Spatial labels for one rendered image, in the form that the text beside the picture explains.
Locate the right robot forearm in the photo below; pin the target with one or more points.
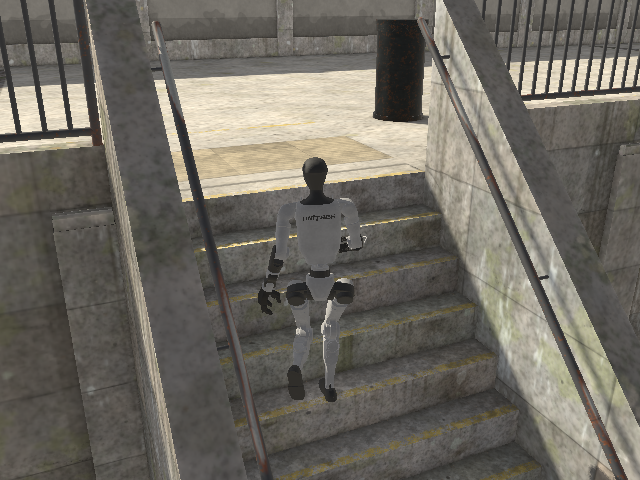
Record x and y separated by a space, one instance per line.
357 249

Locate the robot right hand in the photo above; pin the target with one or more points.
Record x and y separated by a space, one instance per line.
344 247

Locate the robot left hand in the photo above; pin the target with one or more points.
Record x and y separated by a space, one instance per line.
263 300

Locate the robot left shin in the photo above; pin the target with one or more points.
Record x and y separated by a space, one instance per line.
301 349

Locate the left robot upper arm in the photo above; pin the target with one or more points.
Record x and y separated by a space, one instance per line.
285 213

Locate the right robot upper arm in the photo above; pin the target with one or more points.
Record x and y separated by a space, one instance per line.
349 210

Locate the left robot forearm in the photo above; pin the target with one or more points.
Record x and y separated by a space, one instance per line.
273 272

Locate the left robot foot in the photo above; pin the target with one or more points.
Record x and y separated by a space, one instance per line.
295 386

